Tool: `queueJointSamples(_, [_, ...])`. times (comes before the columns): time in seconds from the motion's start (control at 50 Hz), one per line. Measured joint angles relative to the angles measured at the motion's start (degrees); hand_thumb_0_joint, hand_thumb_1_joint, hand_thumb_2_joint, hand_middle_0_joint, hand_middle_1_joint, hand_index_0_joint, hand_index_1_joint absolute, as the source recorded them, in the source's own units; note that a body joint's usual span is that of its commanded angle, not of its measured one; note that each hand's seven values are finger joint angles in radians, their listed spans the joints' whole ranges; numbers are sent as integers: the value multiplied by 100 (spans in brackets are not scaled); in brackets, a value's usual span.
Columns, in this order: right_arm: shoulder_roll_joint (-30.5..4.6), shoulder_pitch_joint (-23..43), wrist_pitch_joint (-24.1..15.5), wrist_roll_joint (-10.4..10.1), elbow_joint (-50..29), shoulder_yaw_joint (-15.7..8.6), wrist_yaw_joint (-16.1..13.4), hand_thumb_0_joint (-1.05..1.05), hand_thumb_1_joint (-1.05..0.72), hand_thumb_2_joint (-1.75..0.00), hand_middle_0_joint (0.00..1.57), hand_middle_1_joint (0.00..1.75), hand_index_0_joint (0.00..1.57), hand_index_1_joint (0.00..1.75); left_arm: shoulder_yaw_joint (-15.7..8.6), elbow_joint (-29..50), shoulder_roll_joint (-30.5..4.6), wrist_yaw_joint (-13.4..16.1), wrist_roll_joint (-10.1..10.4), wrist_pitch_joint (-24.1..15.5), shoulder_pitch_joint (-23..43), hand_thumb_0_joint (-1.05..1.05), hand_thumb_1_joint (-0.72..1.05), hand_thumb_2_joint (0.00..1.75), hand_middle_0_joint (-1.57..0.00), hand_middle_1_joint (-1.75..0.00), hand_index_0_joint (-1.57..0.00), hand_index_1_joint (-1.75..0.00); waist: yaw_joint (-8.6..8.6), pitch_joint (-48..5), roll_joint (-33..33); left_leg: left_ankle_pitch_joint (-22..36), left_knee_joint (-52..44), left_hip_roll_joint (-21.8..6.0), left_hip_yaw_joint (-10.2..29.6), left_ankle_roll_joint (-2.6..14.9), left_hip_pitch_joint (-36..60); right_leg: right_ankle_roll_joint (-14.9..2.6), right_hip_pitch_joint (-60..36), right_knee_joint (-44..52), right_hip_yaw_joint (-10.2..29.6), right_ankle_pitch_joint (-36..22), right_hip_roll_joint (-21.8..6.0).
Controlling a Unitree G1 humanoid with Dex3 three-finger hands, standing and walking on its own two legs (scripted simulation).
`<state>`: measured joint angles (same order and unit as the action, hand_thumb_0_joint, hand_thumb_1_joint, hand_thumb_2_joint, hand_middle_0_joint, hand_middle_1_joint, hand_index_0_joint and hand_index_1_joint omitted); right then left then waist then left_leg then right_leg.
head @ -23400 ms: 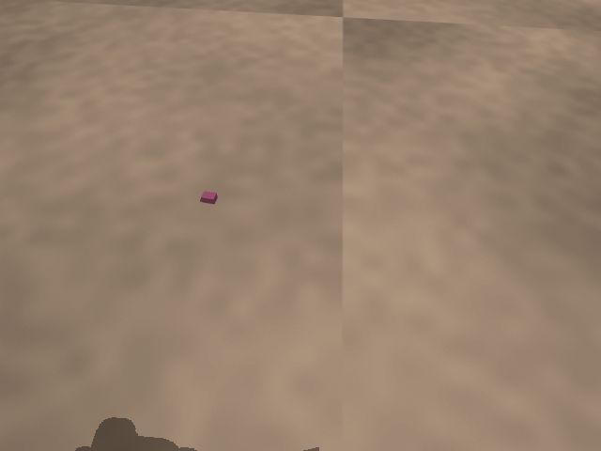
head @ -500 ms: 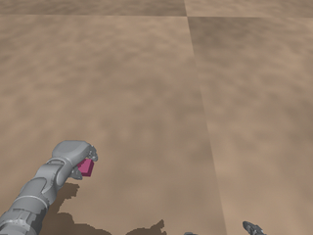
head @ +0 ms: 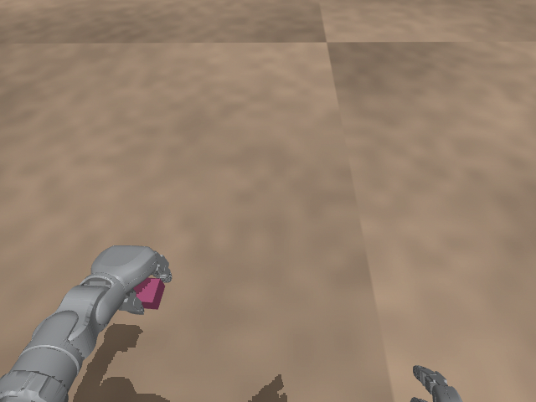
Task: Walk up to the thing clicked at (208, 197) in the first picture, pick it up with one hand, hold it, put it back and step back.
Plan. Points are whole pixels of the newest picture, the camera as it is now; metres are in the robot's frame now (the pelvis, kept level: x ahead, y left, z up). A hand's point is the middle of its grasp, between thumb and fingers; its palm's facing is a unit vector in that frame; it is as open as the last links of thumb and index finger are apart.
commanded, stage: hold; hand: left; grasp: from above
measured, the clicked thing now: (142, 292) +0.32 +0.22 -0.07
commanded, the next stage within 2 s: crouch in 1.14 s
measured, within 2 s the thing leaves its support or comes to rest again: neither
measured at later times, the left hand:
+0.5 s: hand (129, 299) +0.28 +0.22 -0.02, palm faces -0.46 +0.00 -0.89, open 7.1 cm
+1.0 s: hand (133, 298) +0.28 +0.21 -0.01, palm faces -0.47 -0.01 -0.88, open 7.1 cm
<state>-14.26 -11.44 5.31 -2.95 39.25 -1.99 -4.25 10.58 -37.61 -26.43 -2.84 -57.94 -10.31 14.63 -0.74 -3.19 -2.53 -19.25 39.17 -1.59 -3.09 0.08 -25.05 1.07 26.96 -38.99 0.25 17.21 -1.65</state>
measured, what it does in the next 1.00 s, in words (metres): stands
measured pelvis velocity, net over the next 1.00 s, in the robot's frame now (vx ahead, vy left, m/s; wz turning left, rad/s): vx -0.01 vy -0.01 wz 0.00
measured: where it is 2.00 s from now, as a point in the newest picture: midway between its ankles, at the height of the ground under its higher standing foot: outside the picture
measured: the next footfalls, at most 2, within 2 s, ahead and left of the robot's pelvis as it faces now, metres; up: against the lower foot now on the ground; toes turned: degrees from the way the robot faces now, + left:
none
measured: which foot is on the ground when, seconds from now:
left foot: down 0.00-1.00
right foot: down 0.00-1.00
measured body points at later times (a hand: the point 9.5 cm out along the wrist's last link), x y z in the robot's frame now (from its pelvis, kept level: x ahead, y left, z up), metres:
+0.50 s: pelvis -0.01 +0.00 +0.01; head +0.00 -0.03 +0.46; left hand +0.30 +0.21 +0.03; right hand +0.13 -0.26 -0.11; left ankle +0.01 +0.12 -0.72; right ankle +0.03 -0.13 -0.72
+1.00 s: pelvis -0.01 -0.01 +0.01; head +0.01 -0.03 +0.46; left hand +0.30 +0.21 +0.04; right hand +0.14 -0.26 -0.11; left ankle +0.01 +0.12 -0.72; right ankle +0.03 -0.13 -0.72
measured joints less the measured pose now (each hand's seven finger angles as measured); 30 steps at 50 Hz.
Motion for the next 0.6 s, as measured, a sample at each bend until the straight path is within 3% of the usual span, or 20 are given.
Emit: queueJointSamples(0.6, [-18,156,27,-46,-41,80,-119,1,-91,-90,20,30,20,30,-6,426,-41,-223,163,-8,-224,-1,46,10,-95,-15,-98,-12,77,219,-61,346,-567,10,-24,-32,564,-38,-507,461,18,-293,11])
